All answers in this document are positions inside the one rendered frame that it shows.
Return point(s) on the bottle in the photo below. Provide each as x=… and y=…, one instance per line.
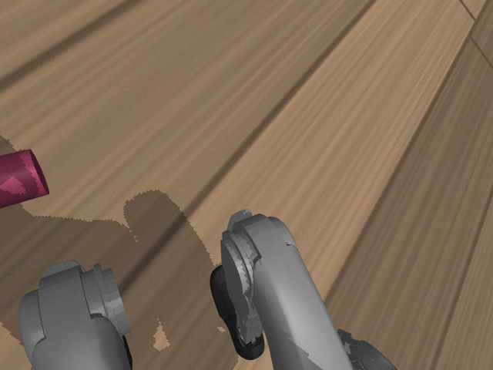
x=21, y=178

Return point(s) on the right robot foot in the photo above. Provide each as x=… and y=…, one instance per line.
x=226, y=310

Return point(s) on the right robot hand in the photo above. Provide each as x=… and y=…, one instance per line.
x=363, y=355

